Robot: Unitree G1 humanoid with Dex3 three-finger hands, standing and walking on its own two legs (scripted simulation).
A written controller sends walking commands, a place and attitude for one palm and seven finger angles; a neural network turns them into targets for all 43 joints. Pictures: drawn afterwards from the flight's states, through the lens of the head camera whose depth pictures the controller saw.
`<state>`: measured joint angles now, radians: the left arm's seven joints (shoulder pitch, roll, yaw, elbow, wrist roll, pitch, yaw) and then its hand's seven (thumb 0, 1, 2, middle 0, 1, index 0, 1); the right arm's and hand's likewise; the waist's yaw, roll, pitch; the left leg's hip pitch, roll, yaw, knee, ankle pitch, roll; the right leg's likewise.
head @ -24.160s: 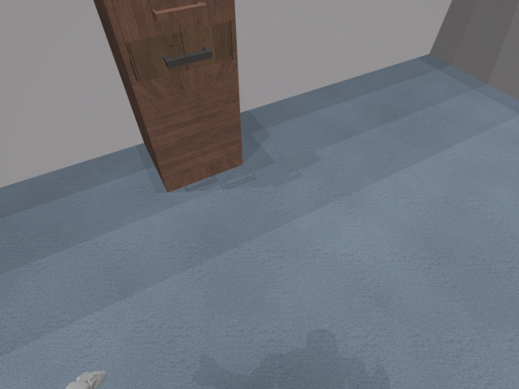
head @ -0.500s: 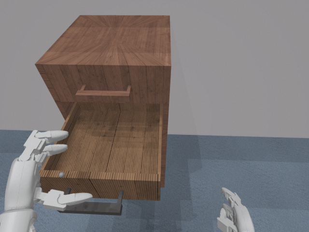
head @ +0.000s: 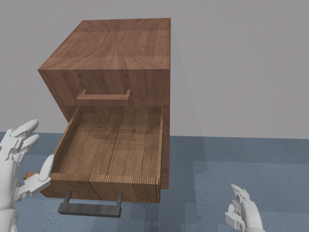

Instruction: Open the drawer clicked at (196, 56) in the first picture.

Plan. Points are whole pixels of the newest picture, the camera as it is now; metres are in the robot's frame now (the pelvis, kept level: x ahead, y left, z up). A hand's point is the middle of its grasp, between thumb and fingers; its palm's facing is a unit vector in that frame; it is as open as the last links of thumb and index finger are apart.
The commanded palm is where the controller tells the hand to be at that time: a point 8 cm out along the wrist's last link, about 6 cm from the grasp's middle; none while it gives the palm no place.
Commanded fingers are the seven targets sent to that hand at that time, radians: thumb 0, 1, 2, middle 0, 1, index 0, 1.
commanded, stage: draw the hand back to the body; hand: left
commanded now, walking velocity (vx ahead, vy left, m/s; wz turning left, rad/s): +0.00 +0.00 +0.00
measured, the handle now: (92, 202) +0.21 +0.22 -0.08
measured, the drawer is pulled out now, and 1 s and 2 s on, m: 0.30 0.30 0.30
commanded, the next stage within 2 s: step back with the hand held close in 0.22 s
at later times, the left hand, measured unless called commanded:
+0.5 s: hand (45, 170) +0.18 +0.23 +0.16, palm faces +0.34 -0.80 -0.50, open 7.4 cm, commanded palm +0.12 +0.27 +0.17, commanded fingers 0.00 0.90 0.90 -0.20 -0.30 -0.20 -0.30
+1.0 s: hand (16, 205) +0.12 +0.25 +0.15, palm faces +0.30 -0.80 -0.52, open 7.4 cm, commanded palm +0.05 +0.30 +0.17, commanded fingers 0.00 0.90 0.90 -0.20 -0.30 -0.20 -0.30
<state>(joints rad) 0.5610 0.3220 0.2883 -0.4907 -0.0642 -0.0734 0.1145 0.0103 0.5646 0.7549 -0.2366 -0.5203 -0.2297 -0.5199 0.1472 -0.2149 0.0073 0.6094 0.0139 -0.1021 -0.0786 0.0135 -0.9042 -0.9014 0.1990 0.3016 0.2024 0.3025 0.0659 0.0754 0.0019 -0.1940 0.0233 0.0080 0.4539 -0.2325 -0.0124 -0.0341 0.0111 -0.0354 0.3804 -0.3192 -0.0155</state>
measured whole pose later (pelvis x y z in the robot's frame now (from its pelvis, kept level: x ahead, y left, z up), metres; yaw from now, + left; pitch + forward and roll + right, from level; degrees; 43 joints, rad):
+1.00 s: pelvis -0.08 +0.02 -0.01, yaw +0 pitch +3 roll -2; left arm 0.67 0.42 0.41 -0.69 -0.06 -0.18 0.13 0.02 0.89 0.90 -0.22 -0.31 -0.21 -0.31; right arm 0.14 -0.18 0.00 0.53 0.03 -0.05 -0.06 0.01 -0.90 -0.90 0.20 0.30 0.20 0.30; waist 0.01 0.03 0.07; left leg -0.48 0.03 -0.01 0.60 -0.18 0.01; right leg -0.33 0.02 -0.06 0.56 -0.29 0.00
